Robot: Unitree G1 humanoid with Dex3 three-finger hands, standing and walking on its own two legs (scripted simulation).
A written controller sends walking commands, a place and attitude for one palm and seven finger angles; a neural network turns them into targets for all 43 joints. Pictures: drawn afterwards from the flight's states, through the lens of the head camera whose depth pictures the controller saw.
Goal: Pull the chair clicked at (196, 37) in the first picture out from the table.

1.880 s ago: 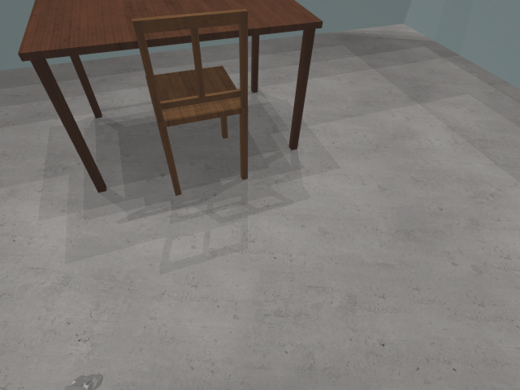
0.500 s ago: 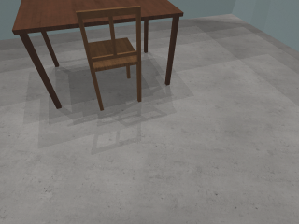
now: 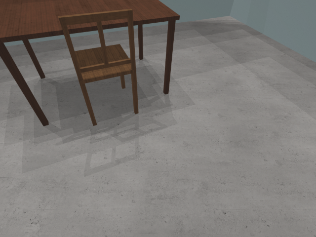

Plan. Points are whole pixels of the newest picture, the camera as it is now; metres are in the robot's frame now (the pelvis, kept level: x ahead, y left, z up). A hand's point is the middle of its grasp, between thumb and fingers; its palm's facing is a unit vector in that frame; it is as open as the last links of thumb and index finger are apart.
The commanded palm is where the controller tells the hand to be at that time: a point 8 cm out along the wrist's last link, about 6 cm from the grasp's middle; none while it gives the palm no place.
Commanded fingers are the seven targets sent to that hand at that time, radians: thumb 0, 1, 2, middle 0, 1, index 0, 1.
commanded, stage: walk to a spot facing it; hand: left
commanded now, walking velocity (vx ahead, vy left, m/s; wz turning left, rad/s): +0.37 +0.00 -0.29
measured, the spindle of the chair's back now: (102, 43) +1.16 +0.42 -0.08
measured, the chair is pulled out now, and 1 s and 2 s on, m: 0.00 0.00 0.00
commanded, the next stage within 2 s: turn to face it in 1.28 s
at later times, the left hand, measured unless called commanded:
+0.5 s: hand (75, 219) +0.20 +0.27 -0.18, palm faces -0.08 -0.98 -0.19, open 7.4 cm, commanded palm none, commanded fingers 0.00 0.90 0.90 -0.20 -0.30 -0.20 -0.30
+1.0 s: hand (138, 129) +0.57 +0.12 -0.17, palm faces -0.39 -0.90 -0.17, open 7.4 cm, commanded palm none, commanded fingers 0.00 0.90 0.90 -0.20 -0.30 -0.20 -0.30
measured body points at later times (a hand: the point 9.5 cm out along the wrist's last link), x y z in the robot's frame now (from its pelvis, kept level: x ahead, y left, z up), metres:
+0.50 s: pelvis +0.19 +0.07 +0.00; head +0.20 +0.11 +0.45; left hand +0.21 +0.32 -0.17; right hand +0.24 -0.17 -0.12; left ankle +0.21 +0.15 -0.72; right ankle +0.10 -0.05 -0.61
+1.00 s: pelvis +0.40 +0.00 -0.01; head +0.44 +0.00 +0.44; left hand +0.59 +0.17 -0.15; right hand +0.24 -0.16 -0.15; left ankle +0.31 +0.16 -0.61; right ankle +0.44 -0.07 -0.72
